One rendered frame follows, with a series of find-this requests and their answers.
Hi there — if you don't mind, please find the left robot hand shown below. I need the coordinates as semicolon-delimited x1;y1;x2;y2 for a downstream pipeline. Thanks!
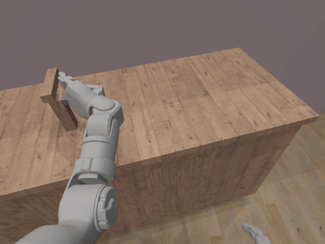
58;72;105;120

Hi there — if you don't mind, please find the right robot hand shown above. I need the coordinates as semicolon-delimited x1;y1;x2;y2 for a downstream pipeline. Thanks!
242;223;271;244

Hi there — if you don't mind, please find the tap lever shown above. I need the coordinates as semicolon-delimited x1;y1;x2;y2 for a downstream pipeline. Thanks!
61;94;69;105

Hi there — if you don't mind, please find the robot left forearm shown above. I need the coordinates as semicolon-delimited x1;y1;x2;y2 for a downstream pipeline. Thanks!
58;95;124;221

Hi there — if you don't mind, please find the counter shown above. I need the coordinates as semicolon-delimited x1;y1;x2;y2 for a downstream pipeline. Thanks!
0;48;320;244

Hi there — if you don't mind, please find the robot left upper arm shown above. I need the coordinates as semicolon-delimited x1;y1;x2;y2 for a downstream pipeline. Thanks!
14;184;118;244

